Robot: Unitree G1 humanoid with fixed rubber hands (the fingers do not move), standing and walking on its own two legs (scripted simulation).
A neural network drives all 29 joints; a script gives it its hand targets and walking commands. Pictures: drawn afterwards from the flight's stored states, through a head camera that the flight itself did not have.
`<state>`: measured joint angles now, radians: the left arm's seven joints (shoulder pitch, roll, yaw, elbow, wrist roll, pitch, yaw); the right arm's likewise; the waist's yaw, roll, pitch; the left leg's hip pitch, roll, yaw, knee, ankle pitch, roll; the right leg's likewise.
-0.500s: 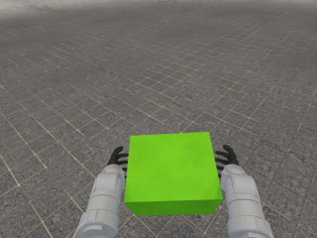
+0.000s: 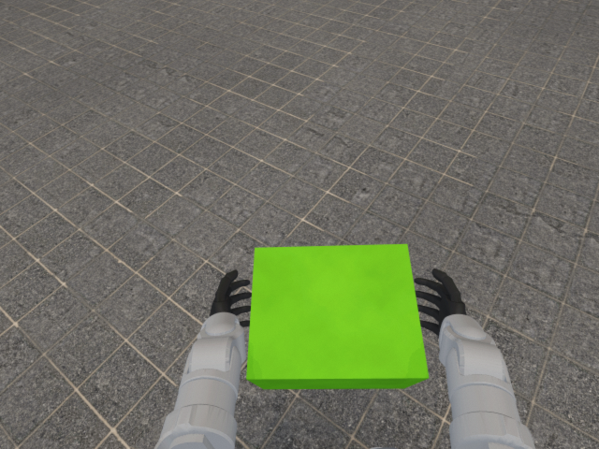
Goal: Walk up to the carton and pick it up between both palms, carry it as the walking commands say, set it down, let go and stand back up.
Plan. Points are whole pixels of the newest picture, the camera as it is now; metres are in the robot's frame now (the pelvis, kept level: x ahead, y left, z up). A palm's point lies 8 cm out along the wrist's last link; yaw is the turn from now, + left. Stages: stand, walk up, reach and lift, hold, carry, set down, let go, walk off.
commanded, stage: set down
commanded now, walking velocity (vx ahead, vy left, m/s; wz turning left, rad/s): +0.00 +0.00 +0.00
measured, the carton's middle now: (331, 320) +0.32 -0.04 -0.10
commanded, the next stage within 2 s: none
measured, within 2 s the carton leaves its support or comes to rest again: neither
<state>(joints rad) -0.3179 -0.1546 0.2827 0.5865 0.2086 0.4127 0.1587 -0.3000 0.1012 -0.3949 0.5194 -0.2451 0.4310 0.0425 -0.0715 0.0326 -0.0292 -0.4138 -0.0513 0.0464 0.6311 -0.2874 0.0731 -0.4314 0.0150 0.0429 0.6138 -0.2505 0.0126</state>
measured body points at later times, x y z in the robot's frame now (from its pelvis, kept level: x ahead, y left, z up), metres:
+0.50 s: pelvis -0.02 +0.00 -0.06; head +0.11 -0.02 +0.37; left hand +0.34 +0.12 -0.13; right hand +0.33 -0.21 -0.13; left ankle +0.02 +0.07 -0.72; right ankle +0.04 -0.13 -0.72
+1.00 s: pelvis -0.05 -0.02 -0.15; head +0.12 -0.03 +0.26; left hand +0.37 +0.11 -0.22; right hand +0.35 -0.22 -0.22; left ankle +0.02 +0.07 -0.72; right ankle +0.04 -0.13 -0.72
